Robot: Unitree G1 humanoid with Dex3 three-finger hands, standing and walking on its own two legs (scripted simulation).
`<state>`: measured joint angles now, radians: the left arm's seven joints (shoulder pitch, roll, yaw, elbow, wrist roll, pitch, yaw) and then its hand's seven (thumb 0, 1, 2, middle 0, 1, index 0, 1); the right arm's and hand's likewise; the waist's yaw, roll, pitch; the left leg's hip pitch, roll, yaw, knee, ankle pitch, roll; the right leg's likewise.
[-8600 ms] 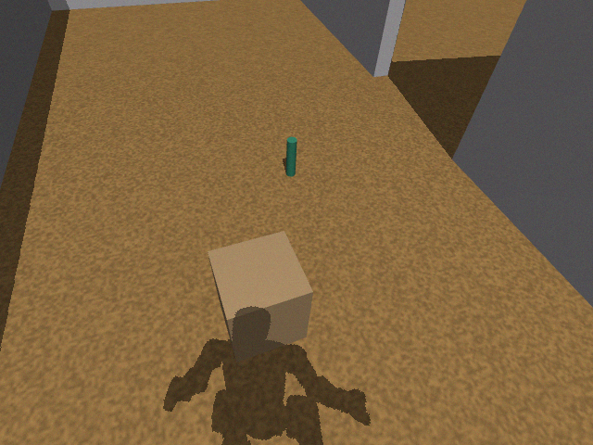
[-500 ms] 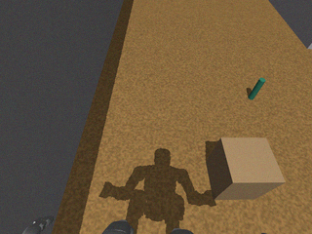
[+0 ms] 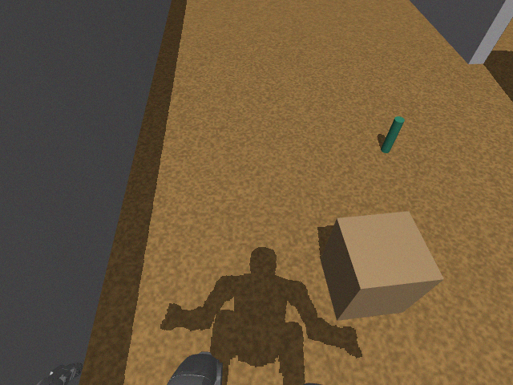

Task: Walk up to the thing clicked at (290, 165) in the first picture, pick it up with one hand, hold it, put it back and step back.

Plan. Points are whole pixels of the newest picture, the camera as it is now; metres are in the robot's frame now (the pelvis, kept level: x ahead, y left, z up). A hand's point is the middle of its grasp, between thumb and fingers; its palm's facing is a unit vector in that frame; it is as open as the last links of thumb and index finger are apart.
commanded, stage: walk up
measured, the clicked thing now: (392, 135) +1.39 -0.67 -0.64
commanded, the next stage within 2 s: stand in 1.68 s
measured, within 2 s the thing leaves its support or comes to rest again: neither
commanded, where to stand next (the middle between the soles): +0.09 +0.02 m, yaw +32 degrees
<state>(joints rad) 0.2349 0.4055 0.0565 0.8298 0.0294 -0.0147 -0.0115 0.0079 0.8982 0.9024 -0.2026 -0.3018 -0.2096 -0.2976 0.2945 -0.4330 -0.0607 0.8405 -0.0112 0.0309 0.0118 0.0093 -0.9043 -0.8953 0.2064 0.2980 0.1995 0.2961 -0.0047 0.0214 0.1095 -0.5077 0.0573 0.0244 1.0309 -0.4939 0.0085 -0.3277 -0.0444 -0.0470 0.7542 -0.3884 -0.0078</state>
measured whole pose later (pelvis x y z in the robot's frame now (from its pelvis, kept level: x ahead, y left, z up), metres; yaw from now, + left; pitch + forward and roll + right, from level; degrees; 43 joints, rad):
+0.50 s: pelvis +0.00 -0.02 +0.00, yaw +17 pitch -2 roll +1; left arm 0.16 0.40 0.07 0.87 0.03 -0.01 -0.01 0.01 0.90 0.90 -0.20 -0.30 -0.21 -0.30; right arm 0.23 -0.44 -0.06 0.84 -0.03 0.02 -0.01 0.01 -0.90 -0.89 0.21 0.30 0.20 0.30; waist 0.02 0.01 0.12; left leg -0.54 -0.05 -0.10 1.07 -0.46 0.02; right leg -0.36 -0.04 -0.06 0.77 -0.37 -0.03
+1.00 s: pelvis +0.01 -0.02 +0.00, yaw +29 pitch -2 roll +0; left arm 0.24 0.39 0.06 0.95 0.02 -0.02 -0.01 0.01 0.90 0.90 -0.20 -0.30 -0.21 -0.30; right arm 0.17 -0.38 -0.02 0.90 -0.01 0.00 0.00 0.01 -0.90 -0.89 0.21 0.30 0.20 0.30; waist 0.04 0.01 0.08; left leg -0.40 -0.02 -0.10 0.81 -0.44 0.01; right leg -0.34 -0.06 -0.06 0.75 -0.37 0.01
